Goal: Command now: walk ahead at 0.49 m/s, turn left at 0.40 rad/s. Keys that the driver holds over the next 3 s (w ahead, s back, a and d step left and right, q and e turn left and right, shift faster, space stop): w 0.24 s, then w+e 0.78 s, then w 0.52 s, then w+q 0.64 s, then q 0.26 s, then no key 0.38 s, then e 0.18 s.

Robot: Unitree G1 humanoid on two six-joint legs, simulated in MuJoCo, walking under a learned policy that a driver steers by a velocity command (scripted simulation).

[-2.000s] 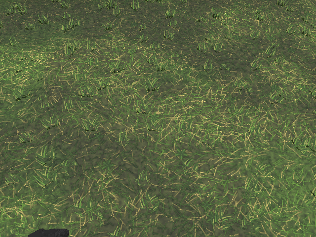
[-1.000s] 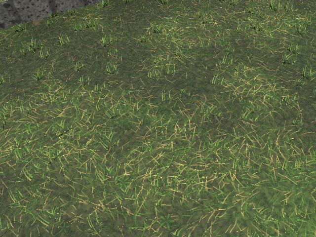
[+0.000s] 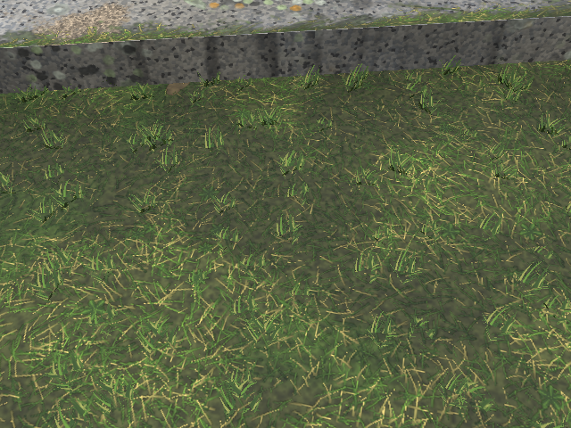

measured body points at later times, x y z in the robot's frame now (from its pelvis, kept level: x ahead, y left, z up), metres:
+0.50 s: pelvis +0.27 +0.08 +0.00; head +0.30 +0.09 +0.45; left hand +0.37 +0.36 -0.12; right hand +0.37 -0.20 -0.10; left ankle +0.28 +0.16 -0.74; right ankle +0.29 -0.09 -0.66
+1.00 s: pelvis +0.55 +0.00 +0.00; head +0.58 -0.02 +0.44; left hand +0.73 +0.24 -0.11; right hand +0.61 -0.31 -0.11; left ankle +0.56 +0.17 -0.65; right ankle +0.57 -0.07 -0.74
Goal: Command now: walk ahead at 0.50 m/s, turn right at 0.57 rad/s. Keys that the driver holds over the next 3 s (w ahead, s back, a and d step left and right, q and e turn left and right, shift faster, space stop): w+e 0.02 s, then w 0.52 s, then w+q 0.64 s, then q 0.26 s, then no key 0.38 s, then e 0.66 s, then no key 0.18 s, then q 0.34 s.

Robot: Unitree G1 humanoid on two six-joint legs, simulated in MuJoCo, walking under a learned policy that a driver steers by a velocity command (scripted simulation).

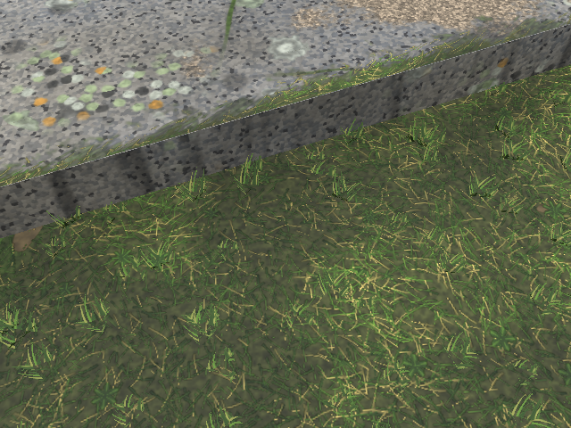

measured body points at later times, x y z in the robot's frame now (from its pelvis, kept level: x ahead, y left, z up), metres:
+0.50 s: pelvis +0.30 +0.06 +0.00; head +0.33 +0.07 +0.45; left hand +0.43 +0.32 -0.12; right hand +0.37 -0.22 -0.10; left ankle +0.35 +0.14 -0.74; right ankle +0.24 -0.08 -0.65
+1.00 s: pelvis +0.57 -0.01 +0.00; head +0.60 -0.03 +0.45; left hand +0.68 +0.26 -0.10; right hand +0.66 -0.30 -0.12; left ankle +0.51 +0.12 -0.65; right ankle +0.60 -0.12 -0.74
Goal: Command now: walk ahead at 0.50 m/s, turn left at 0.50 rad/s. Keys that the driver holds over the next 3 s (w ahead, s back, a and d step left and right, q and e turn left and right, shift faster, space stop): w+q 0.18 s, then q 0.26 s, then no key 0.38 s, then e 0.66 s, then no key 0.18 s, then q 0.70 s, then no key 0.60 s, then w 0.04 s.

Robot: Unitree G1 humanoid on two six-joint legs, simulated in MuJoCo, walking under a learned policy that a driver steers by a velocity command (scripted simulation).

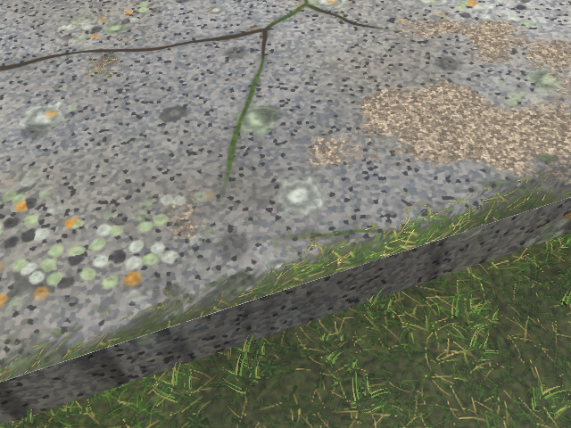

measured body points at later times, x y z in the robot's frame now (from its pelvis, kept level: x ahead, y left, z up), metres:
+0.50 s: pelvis +0.20 +0.06 +0.00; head +0.25 +0.10 +0.44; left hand +0.22 +0.35 -0.14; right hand +0.40 -0.17 -0.11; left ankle +0.24 +0.13 -0.74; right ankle +0.23 -0.09 -0.66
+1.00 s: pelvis +0.27 +0.04 +0.00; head +0.28 +0.04 +0.45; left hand +0.31 +0.34 -0.11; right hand +0.49 -0.17 -0.12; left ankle +0.24 +0.14 -0.74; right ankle +0.31 -0.05 -0.74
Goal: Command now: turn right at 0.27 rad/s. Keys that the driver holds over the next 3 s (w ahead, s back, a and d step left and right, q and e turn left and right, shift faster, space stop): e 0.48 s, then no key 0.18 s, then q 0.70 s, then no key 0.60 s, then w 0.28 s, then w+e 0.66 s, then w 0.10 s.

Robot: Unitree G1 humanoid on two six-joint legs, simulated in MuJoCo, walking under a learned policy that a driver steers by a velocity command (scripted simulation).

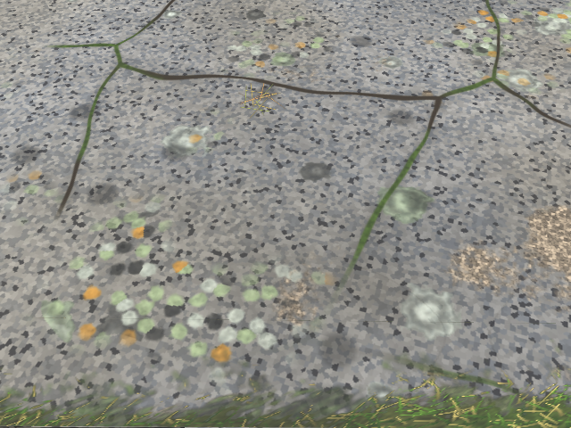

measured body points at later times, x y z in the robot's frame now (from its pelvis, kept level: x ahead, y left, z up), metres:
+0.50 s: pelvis -0.02 -0.01 +0.00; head +0.03 -0.02 +0.45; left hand +0.22 +0.21 -0.10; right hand +0.01 -0.32 -0.12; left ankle +0.00 +0.11 -0.74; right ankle -0.05 -0.14 -0.71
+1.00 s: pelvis -0.03 -0.05 +0.00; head +0.00 -0.05 +0.45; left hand +0.21 +0.16 -0.11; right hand -0.01 -0.36 -0.12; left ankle -0.03 +0.08 -0.71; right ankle -0.05 -0.14 -0.74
